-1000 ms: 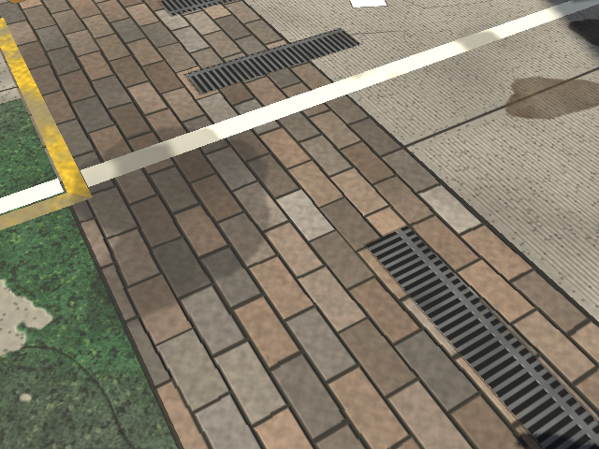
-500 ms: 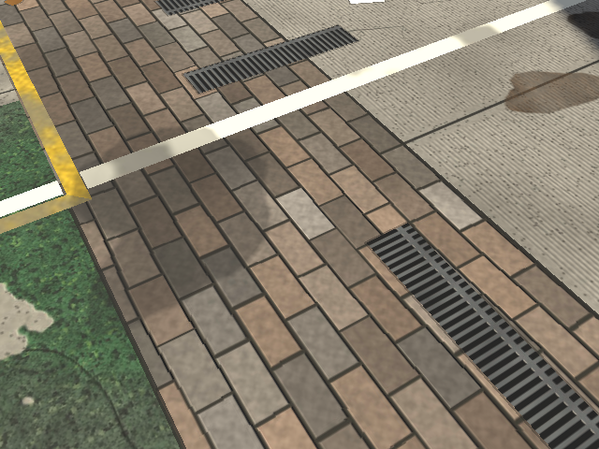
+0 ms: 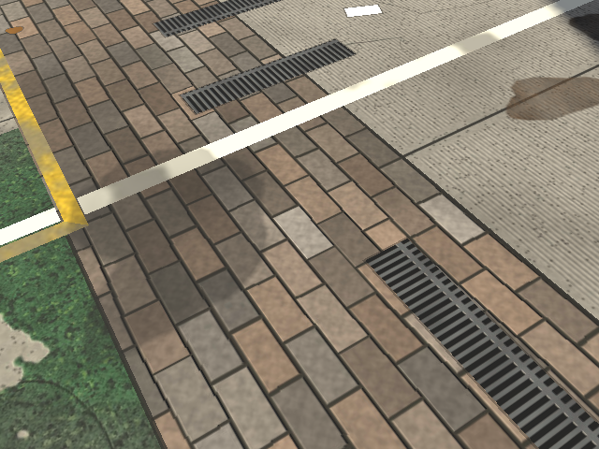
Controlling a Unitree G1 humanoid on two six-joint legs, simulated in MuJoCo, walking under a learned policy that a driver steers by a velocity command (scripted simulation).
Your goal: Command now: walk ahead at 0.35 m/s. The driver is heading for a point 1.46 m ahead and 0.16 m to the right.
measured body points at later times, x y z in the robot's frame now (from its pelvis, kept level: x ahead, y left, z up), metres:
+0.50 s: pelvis +0.25 +0.05 +0.00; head +0.28 +0.05 +0.44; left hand +0.20 +0.30 -0.15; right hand +0.43 -0.20 -0.11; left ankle +0.33 +0.13 -0.73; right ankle +0.05 -0.09 -0.63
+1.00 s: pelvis +0.54 -0.01 -0.01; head +0.57 -0.02 +0.44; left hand +0.74 +0.23 -0.10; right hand +0.50 -0.28 -0.15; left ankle +0.35 +0.13 -0.68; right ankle +0.65 -0.10 -0.73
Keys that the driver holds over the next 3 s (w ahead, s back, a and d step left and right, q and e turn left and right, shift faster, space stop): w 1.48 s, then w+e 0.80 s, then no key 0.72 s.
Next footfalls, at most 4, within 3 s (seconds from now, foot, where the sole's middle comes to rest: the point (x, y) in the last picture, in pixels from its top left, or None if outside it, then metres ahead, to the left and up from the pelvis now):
0.40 left None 0.37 0.13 -0.77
0.94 right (374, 385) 0.69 -0.10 -0.77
1.50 left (281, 281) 1.00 0.13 -0.77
2.08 right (373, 211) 1.26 -0.14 -0.77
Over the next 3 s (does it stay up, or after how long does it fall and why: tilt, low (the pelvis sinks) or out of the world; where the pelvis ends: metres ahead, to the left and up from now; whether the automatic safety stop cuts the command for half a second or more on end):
stays up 1.44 -0.13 0.00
